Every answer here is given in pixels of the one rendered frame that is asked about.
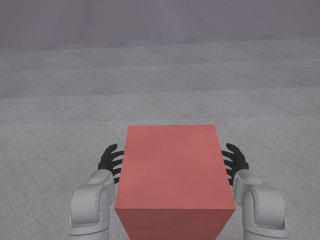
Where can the robot left hand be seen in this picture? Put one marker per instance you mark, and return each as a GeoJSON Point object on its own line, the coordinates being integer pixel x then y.
{"type": "Point", "coordinates": [106, 162]}

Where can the robot right forearm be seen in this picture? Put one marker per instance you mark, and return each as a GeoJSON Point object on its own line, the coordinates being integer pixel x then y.
{"type": "Point", "coordinates": [264, 213]}

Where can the robot left forearm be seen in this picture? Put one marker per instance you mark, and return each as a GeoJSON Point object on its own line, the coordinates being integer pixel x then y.
{"type": "Point", "coordinates": [89, 207]}

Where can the robot right hand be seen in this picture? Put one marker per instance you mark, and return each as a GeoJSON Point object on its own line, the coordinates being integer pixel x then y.
{"type": "Point", "coordinates": [239, 162]}

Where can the carton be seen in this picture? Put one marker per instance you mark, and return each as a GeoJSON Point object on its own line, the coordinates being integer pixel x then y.
{"type": "Point", "coordinates": [173, 183]}

